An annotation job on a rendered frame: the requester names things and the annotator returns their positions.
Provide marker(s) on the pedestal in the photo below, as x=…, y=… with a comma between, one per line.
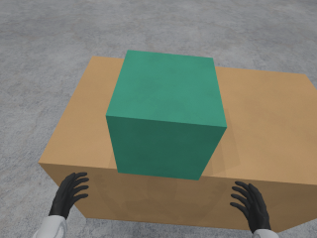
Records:
x=270, y=142

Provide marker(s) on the left robot hand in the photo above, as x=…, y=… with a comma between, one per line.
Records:
x=64, y=198

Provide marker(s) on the right robot hand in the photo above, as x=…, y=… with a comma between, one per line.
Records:
x=254, y=209

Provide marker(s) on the robot left forearm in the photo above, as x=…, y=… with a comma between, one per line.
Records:
x=53, y=226

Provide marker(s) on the carton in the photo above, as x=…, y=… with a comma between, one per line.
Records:
x=166, y=116

